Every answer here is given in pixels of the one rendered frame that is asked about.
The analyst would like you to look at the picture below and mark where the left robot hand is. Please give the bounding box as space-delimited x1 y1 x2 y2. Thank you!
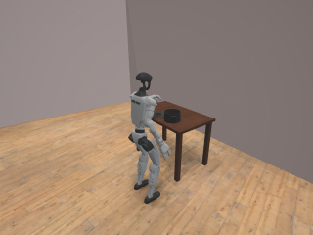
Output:
151 94 161 106

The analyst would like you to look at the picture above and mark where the right robot forearm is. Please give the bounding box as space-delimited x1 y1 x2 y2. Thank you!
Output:
148 120 164 146

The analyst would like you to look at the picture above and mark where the right robot upper arm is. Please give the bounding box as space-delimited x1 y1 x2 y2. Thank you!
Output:
144 97 157 128

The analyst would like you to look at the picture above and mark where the lid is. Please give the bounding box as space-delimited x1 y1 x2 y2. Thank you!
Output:
153 112 164 118

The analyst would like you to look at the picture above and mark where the right robot hand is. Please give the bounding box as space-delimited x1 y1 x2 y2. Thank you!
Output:
159 143 171 160

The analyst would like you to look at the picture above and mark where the table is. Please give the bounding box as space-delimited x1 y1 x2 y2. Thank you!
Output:
135 101 216 182

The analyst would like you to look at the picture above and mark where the robot left thigh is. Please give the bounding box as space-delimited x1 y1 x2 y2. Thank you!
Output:
128 133 149 164

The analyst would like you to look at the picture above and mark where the pot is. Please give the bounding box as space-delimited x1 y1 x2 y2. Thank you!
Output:
164 109 181 123

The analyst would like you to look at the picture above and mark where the right robot shin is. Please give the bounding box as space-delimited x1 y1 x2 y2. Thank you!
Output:
148 166 160 198

